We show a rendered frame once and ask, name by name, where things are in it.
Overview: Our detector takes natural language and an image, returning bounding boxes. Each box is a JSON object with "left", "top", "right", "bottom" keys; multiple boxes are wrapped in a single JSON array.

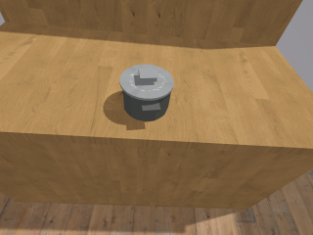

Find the pot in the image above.
[{"left": 123, "top": 91, "right": 171, "bottom": 121}]

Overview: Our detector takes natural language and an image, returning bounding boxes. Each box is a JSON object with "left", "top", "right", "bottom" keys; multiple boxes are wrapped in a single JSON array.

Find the table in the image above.
[{"left": 0, "top": 0, "right": 313, "bottom": 210}]

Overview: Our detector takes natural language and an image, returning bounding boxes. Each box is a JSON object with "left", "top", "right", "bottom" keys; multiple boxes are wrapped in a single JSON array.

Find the lid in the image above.
[{"left": 119, "top": 64, "right": 174, "bottom": 101}]

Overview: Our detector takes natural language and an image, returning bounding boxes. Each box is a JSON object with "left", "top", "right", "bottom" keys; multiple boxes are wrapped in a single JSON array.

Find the knob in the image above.
[{"left": 138, "top": 68, "right": 157, "bottom": 82}]

